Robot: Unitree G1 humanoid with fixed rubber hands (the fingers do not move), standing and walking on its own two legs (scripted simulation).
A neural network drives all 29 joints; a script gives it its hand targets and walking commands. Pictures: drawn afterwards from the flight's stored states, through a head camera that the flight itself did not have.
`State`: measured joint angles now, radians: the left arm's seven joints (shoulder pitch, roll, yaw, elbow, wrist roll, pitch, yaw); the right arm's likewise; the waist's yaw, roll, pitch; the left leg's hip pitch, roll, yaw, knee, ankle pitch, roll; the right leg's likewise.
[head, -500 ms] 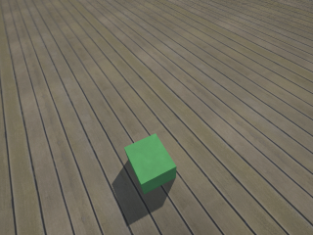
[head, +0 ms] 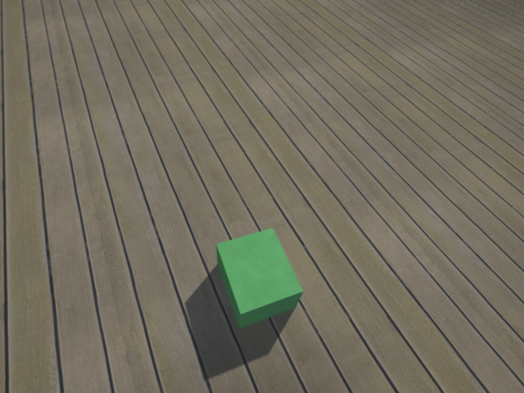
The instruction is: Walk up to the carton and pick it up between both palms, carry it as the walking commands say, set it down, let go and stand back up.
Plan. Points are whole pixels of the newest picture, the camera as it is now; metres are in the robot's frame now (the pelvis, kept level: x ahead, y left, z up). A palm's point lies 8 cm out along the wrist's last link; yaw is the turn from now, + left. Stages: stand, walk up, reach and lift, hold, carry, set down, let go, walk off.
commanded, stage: walk up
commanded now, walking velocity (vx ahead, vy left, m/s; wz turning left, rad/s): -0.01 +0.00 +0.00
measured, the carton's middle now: (256, 276) +0.60 -0.01 -0.69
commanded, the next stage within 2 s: none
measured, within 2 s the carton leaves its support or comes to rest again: neither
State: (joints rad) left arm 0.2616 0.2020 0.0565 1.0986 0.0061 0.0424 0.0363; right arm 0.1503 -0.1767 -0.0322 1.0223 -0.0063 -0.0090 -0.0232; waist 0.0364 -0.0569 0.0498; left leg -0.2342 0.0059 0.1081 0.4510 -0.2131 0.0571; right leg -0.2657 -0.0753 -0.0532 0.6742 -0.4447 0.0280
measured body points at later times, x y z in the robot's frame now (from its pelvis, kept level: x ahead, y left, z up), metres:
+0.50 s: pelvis -0.01 +0.00 +0.00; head +0.00 +0.00 +0.45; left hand -0.02 +0.22 -0.16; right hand -0.02 -0.22 -0.16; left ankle +0.02 +0.08 -0.74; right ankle -0.04 -0.12 -0.74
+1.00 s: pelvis +0.00 -0.03 +0.00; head +0.00 -0.04 +0.45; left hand -0.03 +0.17 -0.16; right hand -0.02 -0.24 -0.16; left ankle +0.02 +0.08 -0.74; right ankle -0.04 -0.12 -0.74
